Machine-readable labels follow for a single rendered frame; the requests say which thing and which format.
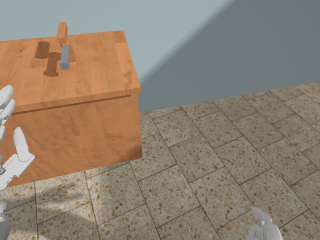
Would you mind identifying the counter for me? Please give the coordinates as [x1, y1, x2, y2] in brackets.
[0, 22, 143, 188]

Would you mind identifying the right robot hand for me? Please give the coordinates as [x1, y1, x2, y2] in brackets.
[245, 206, 283, 240]

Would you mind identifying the left robot forearm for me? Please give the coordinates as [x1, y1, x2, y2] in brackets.
[0, 200, 11, 240]

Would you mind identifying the left robot hand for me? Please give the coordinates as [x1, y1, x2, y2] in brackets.
[0, 85, 35, 198]

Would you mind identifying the tap lever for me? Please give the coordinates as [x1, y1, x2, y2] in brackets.
[59, 46, 70, 70]

